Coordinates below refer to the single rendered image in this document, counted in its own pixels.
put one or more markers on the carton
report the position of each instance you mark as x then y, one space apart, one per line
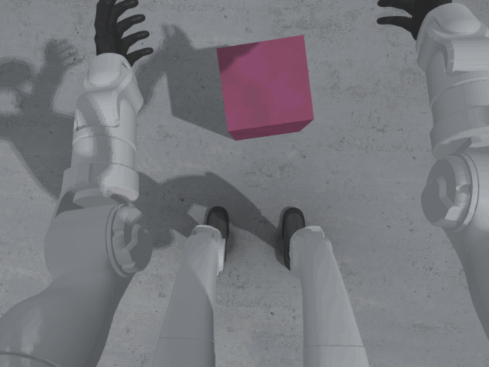
265 87

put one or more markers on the left robot hand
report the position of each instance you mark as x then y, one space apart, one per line
109 32

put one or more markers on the robot right upper arm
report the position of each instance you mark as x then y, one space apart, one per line
456 198

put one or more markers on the robot right forearm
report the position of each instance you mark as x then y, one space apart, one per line
453 51

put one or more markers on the right robot hand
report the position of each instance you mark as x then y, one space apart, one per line
417 8

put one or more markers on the robot left forearm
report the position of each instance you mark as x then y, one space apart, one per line
104 144

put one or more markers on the left robot shin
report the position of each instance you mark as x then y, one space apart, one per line
204 228

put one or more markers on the robot left upper arm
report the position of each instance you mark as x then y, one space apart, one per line
92 254

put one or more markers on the robot right foot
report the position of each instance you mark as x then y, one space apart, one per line
293 220

